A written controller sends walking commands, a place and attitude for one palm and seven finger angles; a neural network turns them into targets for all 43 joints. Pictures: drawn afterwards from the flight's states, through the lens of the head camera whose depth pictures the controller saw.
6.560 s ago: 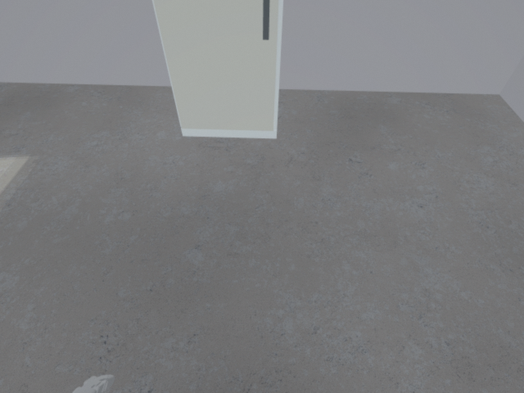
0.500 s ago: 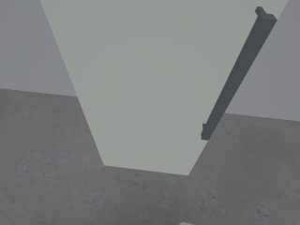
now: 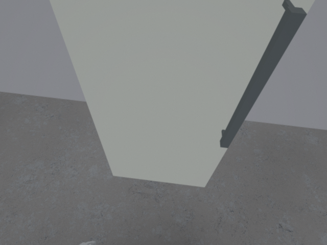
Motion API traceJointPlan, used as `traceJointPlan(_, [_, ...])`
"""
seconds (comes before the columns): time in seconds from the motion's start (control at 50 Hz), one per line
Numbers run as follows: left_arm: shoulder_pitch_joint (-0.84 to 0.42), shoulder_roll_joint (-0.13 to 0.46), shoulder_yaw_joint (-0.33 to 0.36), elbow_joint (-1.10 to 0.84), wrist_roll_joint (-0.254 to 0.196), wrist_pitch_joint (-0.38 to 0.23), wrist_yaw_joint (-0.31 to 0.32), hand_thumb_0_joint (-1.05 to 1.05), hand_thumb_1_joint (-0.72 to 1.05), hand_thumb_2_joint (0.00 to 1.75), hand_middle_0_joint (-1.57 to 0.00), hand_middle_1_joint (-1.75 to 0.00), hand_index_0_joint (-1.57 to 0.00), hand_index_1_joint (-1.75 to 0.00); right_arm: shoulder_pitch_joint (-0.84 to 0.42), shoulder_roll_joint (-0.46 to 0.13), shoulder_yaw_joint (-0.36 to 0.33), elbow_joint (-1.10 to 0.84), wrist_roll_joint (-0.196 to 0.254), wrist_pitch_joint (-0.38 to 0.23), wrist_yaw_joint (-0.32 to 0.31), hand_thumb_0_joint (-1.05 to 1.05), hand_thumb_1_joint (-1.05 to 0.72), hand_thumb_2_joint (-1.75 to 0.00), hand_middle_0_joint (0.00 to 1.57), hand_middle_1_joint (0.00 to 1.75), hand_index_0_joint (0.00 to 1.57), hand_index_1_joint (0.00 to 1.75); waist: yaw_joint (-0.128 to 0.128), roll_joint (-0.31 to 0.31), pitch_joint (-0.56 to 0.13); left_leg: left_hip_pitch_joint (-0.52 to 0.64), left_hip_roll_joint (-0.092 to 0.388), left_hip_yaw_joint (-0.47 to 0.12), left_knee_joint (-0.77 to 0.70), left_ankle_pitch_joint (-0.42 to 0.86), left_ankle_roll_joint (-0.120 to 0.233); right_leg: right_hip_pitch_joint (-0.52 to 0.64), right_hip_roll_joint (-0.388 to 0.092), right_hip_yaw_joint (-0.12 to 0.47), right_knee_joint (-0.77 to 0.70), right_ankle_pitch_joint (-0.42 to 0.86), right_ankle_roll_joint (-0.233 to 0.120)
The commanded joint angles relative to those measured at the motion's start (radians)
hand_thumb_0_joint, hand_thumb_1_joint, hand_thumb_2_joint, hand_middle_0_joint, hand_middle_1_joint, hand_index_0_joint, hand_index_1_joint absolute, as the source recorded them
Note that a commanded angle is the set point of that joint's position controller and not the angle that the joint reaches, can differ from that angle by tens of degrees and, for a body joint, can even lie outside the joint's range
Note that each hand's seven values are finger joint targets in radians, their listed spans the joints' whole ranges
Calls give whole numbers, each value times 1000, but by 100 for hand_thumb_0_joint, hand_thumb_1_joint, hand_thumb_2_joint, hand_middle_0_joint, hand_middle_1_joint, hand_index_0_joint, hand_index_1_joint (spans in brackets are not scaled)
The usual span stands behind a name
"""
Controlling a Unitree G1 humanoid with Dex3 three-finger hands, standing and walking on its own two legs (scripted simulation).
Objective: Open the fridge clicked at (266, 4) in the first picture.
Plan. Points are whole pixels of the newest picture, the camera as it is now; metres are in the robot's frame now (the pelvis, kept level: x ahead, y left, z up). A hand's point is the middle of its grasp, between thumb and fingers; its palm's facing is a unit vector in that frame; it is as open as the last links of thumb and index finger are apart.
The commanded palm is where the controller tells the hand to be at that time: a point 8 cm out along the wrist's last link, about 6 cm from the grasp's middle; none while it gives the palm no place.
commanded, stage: come to a stop and stand still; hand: right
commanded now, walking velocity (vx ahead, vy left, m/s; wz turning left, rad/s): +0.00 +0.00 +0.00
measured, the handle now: (246, 93) +0.48 -0.20 +0.11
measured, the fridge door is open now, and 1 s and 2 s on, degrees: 0 0 0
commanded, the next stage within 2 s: look again from close up in 1.02 s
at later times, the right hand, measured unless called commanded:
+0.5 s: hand out of the picture -0.01 -0.15 -0.17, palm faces +0.03 +0.98 -0.17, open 7.3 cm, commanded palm none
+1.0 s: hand out of the picture +0.00 -0.23 -0.17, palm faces +0.01 +0.98 -0.21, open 7.4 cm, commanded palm none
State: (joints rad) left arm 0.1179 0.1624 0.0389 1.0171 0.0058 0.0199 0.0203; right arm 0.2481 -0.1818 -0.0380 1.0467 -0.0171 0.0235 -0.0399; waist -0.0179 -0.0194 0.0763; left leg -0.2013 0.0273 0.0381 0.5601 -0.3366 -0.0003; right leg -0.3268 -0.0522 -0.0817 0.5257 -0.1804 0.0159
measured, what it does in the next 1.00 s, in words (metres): shifts its weight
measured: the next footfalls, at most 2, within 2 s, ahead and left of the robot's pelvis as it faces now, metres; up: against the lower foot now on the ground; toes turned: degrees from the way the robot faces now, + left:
none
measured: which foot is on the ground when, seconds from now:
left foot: down 0.00-1.00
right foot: down 0.00-1.00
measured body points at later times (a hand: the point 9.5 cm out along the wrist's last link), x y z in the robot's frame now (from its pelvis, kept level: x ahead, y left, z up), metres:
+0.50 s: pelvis -0.01 +0.01 +0.01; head +0.00 +0.01 +0.46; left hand -0.07 +0.23 -0.15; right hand -0.01 -0.21 -0.16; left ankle -0.03 +0.11 -0.73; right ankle +0.03 -0.14 -0.73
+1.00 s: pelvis +0.00 -0.05 +0.01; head +0.00 -0.06 +0.46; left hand +0.01 +0.18 -0.15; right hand +0.00 -0.28 -0.15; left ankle -0.03 +0.11 -0.73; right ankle +0.02 -0.12 -0.73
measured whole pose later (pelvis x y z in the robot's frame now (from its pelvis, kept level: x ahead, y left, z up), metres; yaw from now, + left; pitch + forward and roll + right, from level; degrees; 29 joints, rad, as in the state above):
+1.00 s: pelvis +0.00 -0.05 +0.01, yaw +0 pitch +0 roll +0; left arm 0.30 0.16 -0.01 1.06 0.01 -0.02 0.02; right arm 0.31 -0.18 0.00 1.07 -0.02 0.00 -0.04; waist 0.00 0.01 0.01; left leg -0.18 0.08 0.01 0.48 -0.29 -0.04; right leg -0.24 0.05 -0.08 0.47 -0.22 -0.07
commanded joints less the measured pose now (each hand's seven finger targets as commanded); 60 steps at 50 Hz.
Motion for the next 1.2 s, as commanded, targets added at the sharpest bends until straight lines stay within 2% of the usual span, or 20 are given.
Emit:
traceJointPlan(0.0, [33, 59, 18, -46, 1, 6, -4, 0, 90, 90, -20, -30, -20, -30, 30, -147, -14, -40, -6, -29, 2, 0, -90, -90, 20, 30, 20, 30, 25, 192, -72, -80, 246, -217, -263, 273, 110, 77, -2, 46, 27, -153, 5])
traceJointPlan(0.02, [33, 58, 16, -37, 7, 13, -4, 0, 90, 90, -20, -30, -20, -30, 17, -136, -12, -38, -6, -33, 0, 0, -90, -90, 20, 30, 20, 30, 26, 243, -53, -110, 224, -215, -282, 216, 111, 85, -16, 51, 46, -165, 4])
traceJointPlan(0.1, [127, 62, 2, 38, 6, -5, 0, 0, 90, 90, -20, -30, -20, -30, 2, -105, 0, -23, 9, -34, 3, 0, -90, -90, 20, 30, 20, 30, 46, 87, -28, -115, 128, -115, -231, 154, 57, 169, -36, 80, -61, 65, -6])
traceJointPlan(0.14, [138, 75, -3, 53, 6, -9, 3, 0, 90, 90, -20, -30, -20, -30, 22, -88, 4, -12, 8, -33, 2, 0, -90, -90, 20, 30, 20, 30, 34, 76, 22, -117, 99, -106, -255, 67, 35, 149, -56, 91, -98, 56, -5])
traceJointPlan(0.2, [154, 67, -6, 75, 10, 2, 0, 0, 90, 90, -20, -30, -20, -30, 19, -101, -2, 3, 5, -20, 3, 0, -90, -90, 20, 30, 20, 30, 31, 59, 102, -198, 111, -138, -339, -179, 40, 132, -38, 73, -86, -50, 5])
traceJointPlan(0.34, [227, 46, -14, 106, 12, -7, 6, 0, 90, 90, -20, -30, -20, -30, 47, -83, -3, 21, 11, -22, 6, 0, -90, -90, 20, 30, 20, 30, 26, 16, 64, -135, 100, -124, -329, -158, 44, 111, -40, 79, -105, -45, 3])
traceJointPlan(0.42, [251, 41, -15, 116, 9, -19, 12, 0, 90, 90, -20, -30, -20, -30, 63, -66, 0, 33, 13, -26, 7, 0, -90, -90, 20, 30, 20, 30, 20, 11, 19, -65, 83, -96, -290, -47, 40, 111, -53, 92, -129, 7, 1])
traceJointPlan(0.44, [111, 66, -20, 39, 8, -39, 6, 0, 90, 90, -20, -30, -20, -30, 179, -78, 12, 58, -6, -62, -34, 0, -90, -90, 20, 30, 20, 30, -37, 44, 42, -33, 167, -220, -262, 606, -13, -15, -24, 48, 130, -37, 26])
traceJointPlan(0.46, [196, 5, -23, 6, 5, -31, -3, 0, 90, 90, -20, -30, -20, -30, 133, -127, 10, 15, -6, -82, -26, 0, -90, -90, 20, 30, 20, 30, 39, 60, -66, 42, 239, -210, -222, 649, 48, -35, -9, 80, 188, -184, -1])
traceJointPlan(0.48, [210, 12, -17, 18, 5, -25, -6, 0, 90, 90, -20, -30, -20, -30, 100, -120, 9, -4, -3, -84, -19, 0, -90, -90, 20, 30, 20, 30, 38, 6, -97, 28, 227, -183, -216, 547, 104, -8, -15, 70, 203, -199, -10])
traceJointPlan(0.5, [248, 6, -18, 15, 3, -30, -9, 0, 90, 90, -20, -30, -20, -30, 74, -128, 3, -16, -8, -84, -21, 0, -90, -90, 20, 30, 20, 30, 60, 38, -135, 62, 203, -148, -197, 521, 131, -6, -4, 54, 158, -182, -5])
traceJointPlan(0.54, [294, 11, -25, 17, 3, -43, -9, 0, 90, 90, -20, -30, -20, -30, 61, -111, 4, -30, -3, -80, -19, 0, -90, -90, 20, 30, 20, 30, 64, 55, -155, 60, 141, -81, -113, 434, 104, 95, 4, 58, 2, -34, -10])
traceJointPlan(0.58, [305, 62, -23, 19, 7, -59, 0, 0, 90, 90, -20, -30, -20, -30, 93, -45, 18, -21, 5, -62, -18, 0, -90, -90, 20, 30, 20, 30, 39, -4, -97, -5, 52, -43, -69, 207, 52, 93, -71, 145, -54, 164, -49])
traceJointPlan(0.6, [304, 80, -22, 14, 8, -58, 5, 0, 90, 90, -20, -30, -20, -30, 111, -23, 19, -21, 4, -54, -19, 0, -90, -90, 20, 30, 20, 30, 27, -5, -56, -13, 30, -35, -85, 113, 44, 56, -100, 166, -75, 161, -67])
traceJointPlan(0.62, [284, 79, -23, 18, 11, -60, 5, 0, 90, 90, -20, -30, -20, -30, 119, -20, 22, -13, 1, -45, -19, 0, -90, -90, 20, 30, 20, 30, 15, -159, -31, -8, 22, -13, -62, 26, 34, 29, -109, 203, -129, 162, -79])
traceJointPlan(0.64, [269, 85, -25, 11, 10, -55, 8, 0, 90, 90, -20, -30, -20, -30, 122, -31, 22, -10, 0, -38, -16, 0, -90, -90, 20, 30, 20, 30, 10, -191, 5, -7, 7, 2, -46, -25, 27, -2, -114, 236, -177, 100, -91])
traceJointPlan(0.7, [237, 86, -22, -4, 7, -49, 10, 0, 90, 90, -20, -30, -20, -30, 133, -26, 29, -5, -5, -33, -7, 0, -90, -90, 20, 30, 20, 30, 3, -37, 72, -26, 20, -15, -89, 18, 30, -53, -90, 246, -231, -140, -92])
traceJointPlan(0.74, [239, 89, -23, -1, 9, -51, 7, 0, 90, 90, -20, -30, -20, -30, 126, -35, 30, -9, -6, -37, -4, 0, -90, -90, 20, 30, 20, 30, 8, 18, 68, -30, 33, -28, -103, 43, 31, -34, -73, 228, -231, -150, -83])
traceJointPlan(0.92, [218, 116, -21, 3, 8, -58, 5, 0, 90, 90, -20, -30, -20, -30, 129, -66, 28, -12, -7, -40, 0, 0, -90, -90, 20, 30, 20, 30, 11, -1, -32, -12, 60, -38, -127, 91, 22, 77, -66, 198, -230, -59, -79])
traceJointPlan(1.18, [192, 120, -25, 35, 2, -58, 6, 0, 90, 90, -20, -30, -20, -30, 129, -83, 34, 19, -3, -42, -2, 0, -90, -90, 20, 30, 20, 30, 18, 7, -28, -5, 79, -55, -160, 152, 11, 120, -49, 143, -171, 77, -66])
